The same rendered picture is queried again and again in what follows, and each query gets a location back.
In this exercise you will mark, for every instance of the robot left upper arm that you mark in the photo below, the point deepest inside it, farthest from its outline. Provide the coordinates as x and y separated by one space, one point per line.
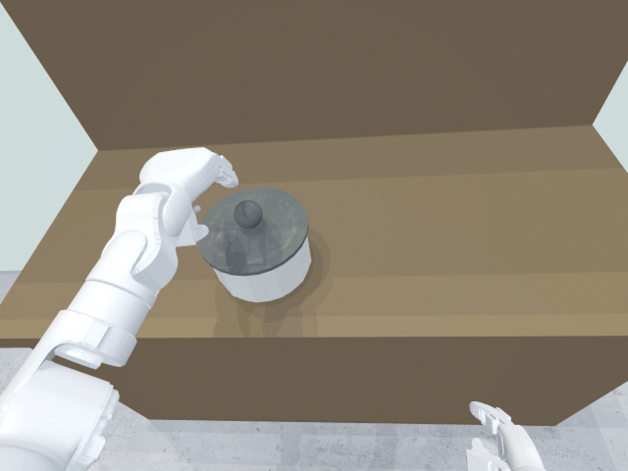
59 421

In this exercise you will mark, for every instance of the knob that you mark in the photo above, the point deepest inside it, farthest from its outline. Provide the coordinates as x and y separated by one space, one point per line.
248 214

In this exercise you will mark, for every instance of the robot right hand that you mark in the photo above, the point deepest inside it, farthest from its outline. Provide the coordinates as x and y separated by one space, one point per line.
514 446

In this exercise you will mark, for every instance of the pot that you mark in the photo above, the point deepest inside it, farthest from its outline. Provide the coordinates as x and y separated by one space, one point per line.
273 284

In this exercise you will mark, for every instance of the lid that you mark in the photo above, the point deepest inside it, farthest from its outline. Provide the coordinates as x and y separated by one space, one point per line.
237 251

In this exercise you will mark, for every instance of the robot left hand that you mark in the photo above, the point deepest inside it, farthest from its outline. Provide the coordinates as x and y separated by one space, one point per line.
194 169

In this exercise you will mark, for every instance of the table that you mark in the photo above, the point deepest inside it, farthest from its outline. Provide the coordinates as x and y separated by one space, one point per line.
468 225

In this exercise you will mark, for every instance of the left robot forearm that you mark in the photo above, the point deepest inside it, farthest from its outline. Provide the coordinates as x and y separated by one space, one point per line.
100 324

